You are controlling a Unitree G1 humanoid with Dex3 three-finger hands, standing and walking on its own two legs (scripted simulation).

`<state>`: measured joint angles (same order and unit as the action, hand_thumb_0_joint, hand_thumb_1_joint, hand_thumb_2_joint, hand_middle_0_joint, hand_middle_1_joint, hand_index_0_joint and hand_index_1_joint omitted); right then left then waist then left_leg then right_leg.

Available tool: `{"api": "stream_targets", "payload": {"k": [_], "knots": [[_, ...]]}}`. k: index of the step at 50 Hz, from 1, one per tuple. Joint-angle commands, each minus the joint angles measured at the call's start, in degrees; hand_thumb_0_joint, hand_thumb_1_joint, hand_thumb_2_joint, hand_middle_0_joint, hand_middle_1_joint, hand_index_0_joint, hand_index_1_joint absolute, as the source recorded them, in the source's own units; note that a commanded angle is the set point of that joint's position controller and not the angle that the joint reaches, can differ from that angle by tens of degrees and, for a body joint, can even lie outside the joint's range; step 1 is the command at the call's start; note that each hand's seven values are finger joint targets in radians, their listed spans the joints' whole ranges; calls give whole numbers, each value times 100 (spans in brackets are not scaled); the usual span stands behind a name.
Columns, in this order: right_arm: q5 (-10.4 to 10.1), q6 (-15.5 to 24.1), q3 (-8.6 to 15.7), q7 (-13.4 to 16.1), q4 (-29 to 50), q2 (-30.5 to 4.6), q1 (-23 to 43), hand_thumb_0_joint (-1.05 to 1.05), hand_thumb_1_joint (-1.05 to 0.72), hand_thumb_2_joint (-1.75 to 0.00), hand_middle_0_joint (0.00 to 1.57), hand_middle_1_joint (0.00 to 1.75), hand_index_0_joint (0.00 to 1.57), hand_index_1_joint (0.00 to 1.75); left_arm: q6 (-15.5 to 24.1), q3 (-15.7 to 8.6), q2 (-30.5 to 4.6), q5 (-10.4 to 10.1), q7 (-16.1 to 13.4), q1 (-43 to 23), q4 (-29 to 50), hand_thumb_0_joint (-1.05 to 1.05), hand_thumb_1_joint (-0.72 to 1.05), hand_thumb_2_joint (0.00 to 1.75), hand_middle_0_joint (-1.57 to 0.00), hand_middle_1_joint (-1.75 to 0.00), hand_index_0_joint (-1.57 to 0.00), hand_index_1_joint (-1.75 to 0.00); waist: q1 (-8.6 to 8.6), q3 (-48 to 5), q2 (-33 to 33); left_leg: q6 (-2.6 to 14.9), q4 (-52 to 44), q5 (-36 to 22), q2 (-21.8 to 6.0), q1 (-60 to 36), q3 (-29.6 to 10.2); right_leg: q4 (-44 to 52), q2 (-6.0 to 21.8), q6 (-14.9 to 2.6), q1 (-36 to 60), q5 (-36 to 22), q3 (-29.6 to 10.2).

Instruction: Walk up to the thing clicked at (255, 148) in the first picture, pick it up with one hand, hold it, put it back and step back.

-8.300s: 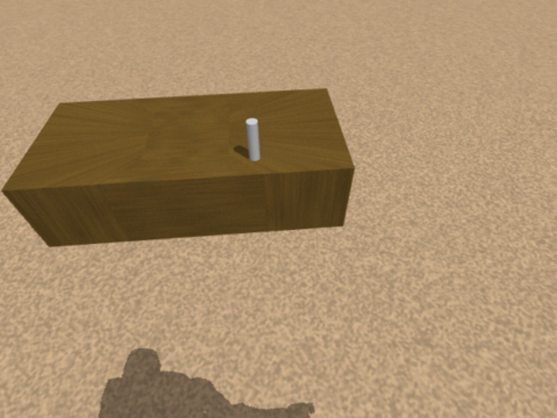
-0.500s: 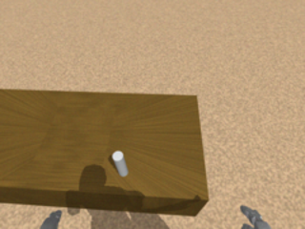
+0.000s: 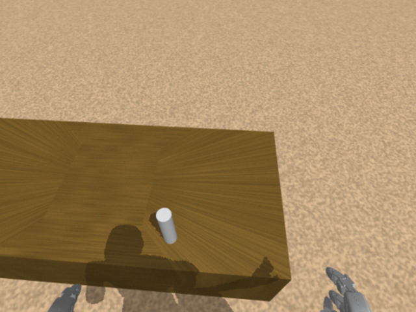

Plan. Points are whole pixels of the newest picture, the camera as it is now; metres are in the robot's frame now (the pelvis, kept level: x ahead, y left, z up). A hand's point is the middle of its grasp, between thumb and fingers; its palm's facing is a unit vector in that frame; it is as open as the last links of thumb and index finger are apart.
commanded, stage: go down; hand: left
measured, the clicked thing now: (167, 227) +0.43 +0.15 -0.29
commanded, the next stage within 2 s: none
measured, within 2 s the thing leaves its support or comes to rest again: neither
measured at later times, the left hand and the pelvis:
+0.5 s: hand out of the picture +0.12 +0.25 -0.09, palm faces +0.06 -0.94 -0.34, open 17.2 cm; pelvis -0.03 -0.01 -0.02, yaw +1 degrees
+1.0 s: hand (67, 255) +0.26 +0.29 -0.04, palm faces +0.07 -0.98 -0.18, open 17.4 cm; pelvis -0.04 -0.01 -0.02, yaw -1 degrees
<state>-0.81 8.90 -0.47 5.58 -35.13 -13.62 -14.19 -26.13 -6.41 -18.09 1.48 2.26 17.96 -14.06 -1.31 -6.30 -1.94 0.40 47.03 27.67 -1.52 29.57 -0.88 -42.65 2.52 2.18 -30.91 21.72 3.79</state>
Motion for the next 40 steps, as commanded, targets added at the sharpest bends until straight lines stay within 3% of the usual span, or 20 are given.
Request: {"api": "stream_targets", "payload": {"k": [1,11,20,23,25,26,27,29,30,34,35,38,39,40], "knots": [[-10,356,390,132,854,-888,180,0,-85,-88,20,30,20,30,70,-518,-1084,65,-62,59,1028,0,-49,12,-7,-10,-6,-10,-2,-1036,-270,-147,-347,-3595,7,-389,-200,28,-286,-285,619,-1999,78],[-27,506,350,292,1037,-828,220,0,-86,-89,20,30,20,30,-117,-705,-1197,-50,8,235,1540,0,-52,11,-7,-9,-6,-9,-20,-816,-158,-68,-155,-2043,138,230,-152,-73,-239,-268,272,-1270,85],[-46,667,327,447,1082,-827,203,0,-85,-88,20,30,20,30,-149,-798,-1320,-88,122,344,1867,0,-54,11,-7,-9,-6,-10,-26,-778,-265,-59,-86,-1534,118,469,-245,-247,-250,-261,-68,-816,69],[-42,748,309,503,1041,-862,180,0,-85,-89,20,30,20,30,-72,-929,-1572,-68,120,-363,2021,0,-55,12,-7,-9,-6,-10,-122,-821,-404,-63,-101,-1297,88,447,-317,-276,-231,-267,-158,-650,42],[-46,829,254,549,989,-848,174,0,-84,-88,20,30,20,30,0,-930,-1601,-109,126,-884,1760,0,-53,10,-7,-8,-6,-8,-256,-569,-258,-8,-60,-810,112,651,-269,-184,-219,-229,-380,-332,13],[-45,882,239,575,930,-849,134,0,-85,-88,20,30,20,30,64,-1095,-1791,-138,112,-1197,1748,0,-54,11,-7,-7,-5,-8,-247,-659,-239,16,-30,-628,120,681,-258,-147,-196,-227,-337,-191,-13],[-57,920,221,602,866,-874,121,0,-85,-89,20,30,20,30,126,-1089,-1790,-182,132,-1466,1572,0,-53,11,-6,-7,-5,-8,-300,-572,-211,18,-84,-474,112,727,-280,-142,-195,-210,-409,-96,-35],[-76,993,201,641,778,-926,84,0,-86,-89,20,30,20,30,254,-1318,-2041,-302,212,-1813,1443,0,-54,10,-7,-7,-5,-8,-263,-755,-349,9,-81,-480,112,643,-275,-162,-173,-221,-321,-118,-83],[-78,1017,189,660,710,-950,90,0,-86,-89,20,30,20,30,314,-1248,-2031,-330,297,-2032,1278,0,-53,10,-7,-6,-5,-7,-308,-794,-347,4,-96,-545,106,597,-286,-187,-182,-221,-334,-187,-82],[-61,1095,146,688,465,-957,39,0,-86,-89,20,30,20,30,508,-1596,-2530,-424,587,-2685,553,0,-52,8,-7,-5,-5,-6,-214,-988,-383,47,-6,-655,193,594,-152,10,-121,-213,-19,-265,-198],[-61,1094,153,687,413,-974,-2,0,-87,-89,20,30,20,30,543,-1630,-2572,-442,684,-2843,417,0,-53,8,-7,-5,-5,-6,-184,-1166,-454,39,-60,-820,187,448,-157,3,-137,-231,105,-404,-188],[-43,1053,186,640,211,-1054,-109,0,-88,-89,20,30,20,30,631,-1762,-2682,-441,971,-2833,-573,0,-55,8,-8,-6,-6,-8,-99,-1017,-409,2,-134,-1280,160,458,-202,-90,-211,-283,103,-734,-47],[-36,1047,202,610,193,-1056,-141,0,-88,-90,20,30,20,30,712,-1696,-2591,-438,1082,-3050,-795,0,-54,8,-8,-6,-6,-7,-122,-974,-394,-17,-147,-1364,146,474,-205,-120,-229,-295,30,-777,-19],[-36,1044,215,592,148,-1062,-183,0,-88,-90,20,30,20,30,809,-1792,-2734,-454,1196,-3173,-912,0,-56,8,-8,-6,-6,-7,-82,-1111,-400,-15,-112,-1492,148,461,-204,-136,-235,-302,55,-862,-4]]}}
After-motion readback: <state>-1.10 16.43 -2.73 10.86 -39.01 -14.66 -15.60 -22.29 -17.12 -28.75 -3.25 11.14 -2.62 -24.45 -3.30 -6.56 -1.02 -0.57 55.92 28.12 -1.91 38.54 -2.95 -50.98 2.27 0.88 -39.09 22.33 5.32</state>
